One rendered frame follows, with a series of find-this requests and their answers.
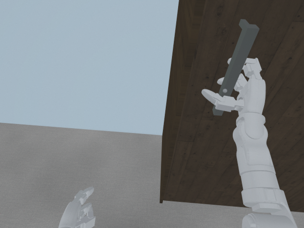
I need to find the right robot hand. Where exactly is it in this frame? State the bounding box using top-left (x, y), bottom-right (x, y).
top-left (201, 58), bottom-right (266, 116)

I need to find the wardrobe door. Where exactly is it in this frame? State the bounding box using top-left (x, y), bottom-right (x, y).
top-left (164, 0), bottom-right (304, 212)

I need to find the robot right upper arm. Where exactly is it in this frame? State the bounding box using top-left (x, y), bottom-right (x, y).
top-left (242, 213), bottom-right (296, 228)

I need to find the robot right forearm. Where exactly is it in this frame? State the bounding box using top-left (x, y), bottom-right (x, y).
top-left (233, 112), bottom-right (298, 228)

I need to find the left robot hand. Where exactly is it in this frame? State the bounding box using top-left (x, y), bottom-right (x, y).
top-left (58, 187), bottom-right (95, 228)

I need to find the handle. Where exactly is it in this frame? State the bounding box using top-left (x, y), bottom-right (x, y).
top-left (212, 19), bottom-right (260, 116)

